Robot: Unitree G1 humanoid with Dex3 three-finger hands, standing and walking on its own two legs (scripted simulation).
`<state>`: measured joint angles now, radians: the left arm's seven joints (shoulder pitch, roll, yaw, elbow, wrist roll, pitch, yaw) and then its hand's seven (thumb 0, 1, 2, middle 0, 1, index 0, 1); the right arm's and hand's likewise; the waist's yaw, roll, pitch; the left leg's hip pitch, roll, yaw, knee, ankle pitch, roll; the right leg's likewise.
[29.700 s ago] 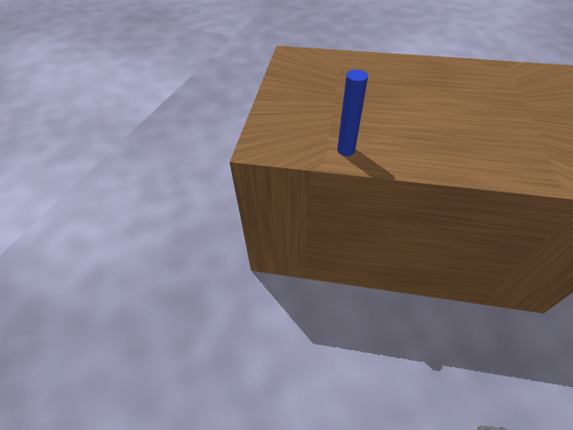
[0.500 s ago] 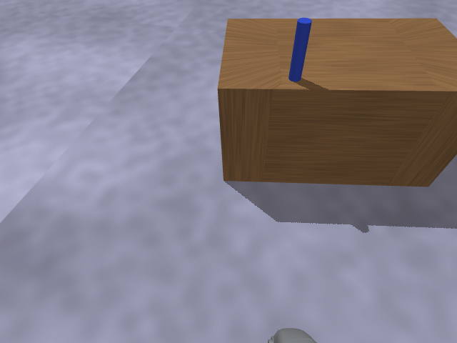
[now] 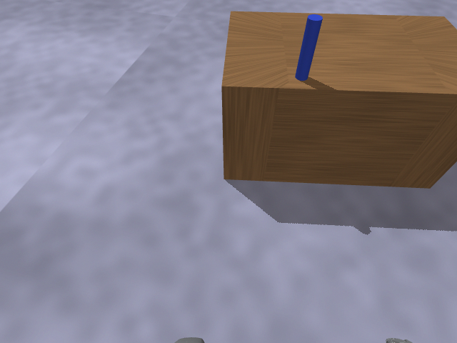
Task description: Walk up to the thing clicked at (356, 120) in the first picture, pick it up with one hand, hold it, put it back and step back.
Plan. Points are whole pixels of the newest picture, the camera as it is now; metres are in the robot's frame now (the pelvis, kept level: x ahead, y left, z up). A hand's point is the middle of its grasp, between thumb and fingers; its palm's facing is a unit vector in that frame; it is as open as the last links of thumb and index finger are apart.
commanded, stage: step back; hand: right
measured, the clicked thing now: (307, 49) +1.05 -0.25 -0.05
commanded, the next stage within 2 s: stand in 0.26 s
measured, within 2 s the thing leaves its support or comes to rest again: neither
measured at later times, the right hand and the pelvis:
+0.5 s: hand out of the picture +0.12 -0.25 -0.13, palm faces +0.00 +0.94 -0.33, open 7.4 cm; pelvis +0.01 +0.00 +0.02, yaw -1 degrees
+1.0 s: hand out of the picture +0.07 -0.26 -0.14, palm faces -0.02 +0.94 -0.33, open 7.4 cm; pelvis +0.00 -0.01 +0.02, yaw +0 degrees
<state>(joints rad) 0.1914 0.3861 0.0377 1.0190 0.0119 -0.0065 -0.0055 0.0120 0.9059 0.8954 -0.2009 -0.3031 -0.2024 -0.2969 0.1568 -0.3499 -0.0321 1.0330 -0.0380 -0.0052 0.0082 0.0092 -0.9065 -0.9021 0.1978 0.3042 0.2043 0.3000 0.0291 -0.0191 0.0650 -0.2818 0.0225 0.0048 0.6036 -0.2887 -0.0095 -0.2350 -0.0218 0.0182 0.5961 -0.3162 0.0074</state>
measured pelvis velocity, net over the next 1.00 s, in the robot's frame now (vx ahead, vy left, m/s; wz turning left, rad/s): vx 0.00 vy -0.01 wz -0.01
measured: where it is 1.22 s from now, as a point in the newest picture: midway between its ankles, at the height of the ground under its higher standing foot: outside the picture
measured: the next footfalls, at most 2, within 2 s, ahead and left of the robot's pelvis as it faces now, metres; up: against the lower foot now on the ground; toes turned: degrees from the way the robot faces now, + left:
none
